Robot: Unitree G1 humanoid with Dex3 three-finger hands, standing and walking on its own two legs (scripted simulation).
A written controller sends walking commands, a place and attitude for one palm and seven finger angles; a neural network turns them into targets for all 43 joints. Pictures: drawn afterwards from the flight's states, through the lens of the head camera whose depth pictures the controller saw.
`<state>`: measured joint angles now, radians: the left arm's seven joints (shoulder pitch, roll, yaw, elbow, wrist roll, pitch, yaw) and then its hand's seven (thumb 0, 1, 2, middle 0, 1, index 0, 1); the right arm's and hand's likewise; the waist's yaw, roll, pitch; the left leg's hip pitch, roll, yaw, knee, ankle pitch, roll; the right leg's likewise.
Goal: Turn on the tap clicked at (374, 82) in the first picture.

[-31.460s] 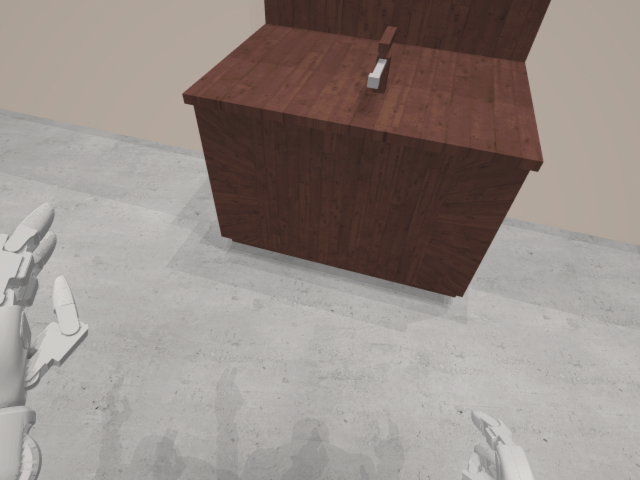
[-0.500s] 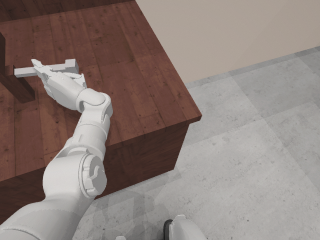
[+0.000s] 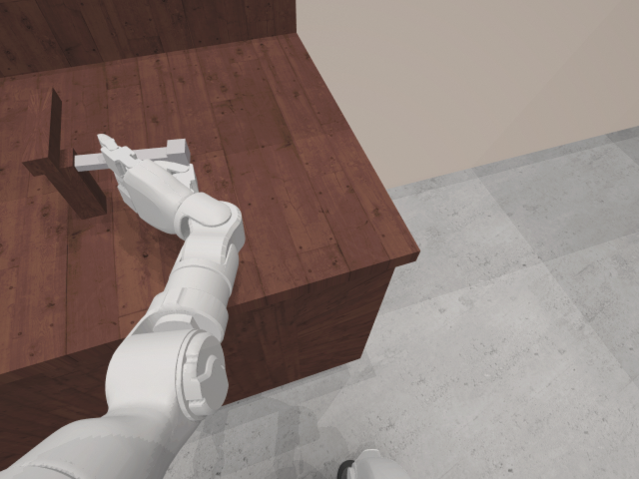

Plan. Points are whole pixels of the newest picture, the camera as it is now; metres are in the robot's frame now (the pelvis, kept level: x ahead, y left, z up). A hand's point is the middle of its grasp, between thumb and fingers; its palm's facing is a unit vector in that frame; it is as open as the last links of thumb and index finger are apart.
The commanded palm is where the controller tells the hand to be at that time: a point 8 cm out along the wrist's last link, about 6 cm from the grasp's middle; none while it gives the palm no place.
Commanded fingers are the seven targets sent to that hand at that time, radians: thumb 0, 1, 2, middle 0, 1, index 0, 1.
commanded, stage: lift the hand up off the lever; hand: left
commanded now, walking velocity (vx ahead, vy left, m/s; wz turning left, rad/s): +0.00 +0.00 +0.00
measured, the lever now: (178, 153) +0.54 +0.17 +0.08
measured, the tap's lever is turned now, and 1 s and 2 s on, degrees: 81 81 81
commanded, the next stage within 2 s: draw the hand back beside the body in 1.82 s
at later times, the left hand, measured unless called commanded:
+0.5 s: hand (179, 165) +0.48 +0.15 +0.11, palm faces +0.79 -0.60 -0.13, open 7.8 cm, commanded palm +0.42 +0.17 +0.12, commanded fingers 0.00 0.90 0.90 -0.15 -0.15 -0.15 -0.15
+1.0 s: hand (176, 159) +0.47 +0.15 +0.13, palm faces +0.80 -0.59 -0.14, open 7.8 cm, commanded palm +0.41 +0.17 +0.13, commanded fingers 0.00 0.90 0.90 -0.15 -0.15 -0.15 -0.15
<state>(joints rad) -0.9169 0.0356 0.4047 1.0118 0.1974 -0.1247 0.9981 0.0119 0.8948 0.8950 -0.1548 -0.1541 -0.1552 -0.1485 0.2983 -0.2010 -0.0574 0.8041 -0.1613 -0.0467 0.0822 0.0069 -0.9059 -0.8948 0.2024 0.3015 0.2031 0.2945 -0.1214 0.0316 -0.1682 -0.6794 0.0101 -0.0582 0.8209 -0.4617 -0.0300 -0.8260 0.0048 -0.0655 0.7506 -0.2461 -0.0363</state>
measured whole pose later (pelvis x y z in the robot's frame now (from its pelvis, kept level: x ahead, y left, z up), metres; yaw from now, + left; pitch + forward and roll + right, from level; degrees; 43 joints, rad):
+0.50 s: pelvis -0.01 +0.00 +0.01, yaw +0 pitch +16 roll +0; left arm -0.91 0.05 0.39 0.95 0.18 -0.06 0.98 0.01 0.90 0.89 -0.15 -0.15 -0.15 -0.15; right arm 0.27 -0.21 -0.06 0.81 -0.15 -0.04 0.05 0.01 -0.91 -0.89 0.20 0.30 0.20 0.29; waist -0.11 0.03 -0.15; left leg -0.63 0.01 -0.06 0.78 -0.44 -0.03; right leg -0.77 0.00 -0.07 0.72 -0.22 -0.04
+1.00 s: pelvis -0.01 -0.01 +0.01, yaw -1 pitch +14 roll +1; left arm -0.87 0.03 0.41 0.87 0.16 0.02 0.98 0.01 0.89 0.89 -0.16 -0.15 -0.16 -0.15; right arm 0.27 -0.21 -0.06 0.80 -0.13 -0.02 0.04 0.01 -0.91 -0.89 0.20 0.30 0.20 0.29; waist -0.09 0.04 -0.14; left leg -0.54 0.02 -0.04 0.71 -0.40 -0.04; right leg -0.71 0.01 -0.05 0.66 -0.20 -0.05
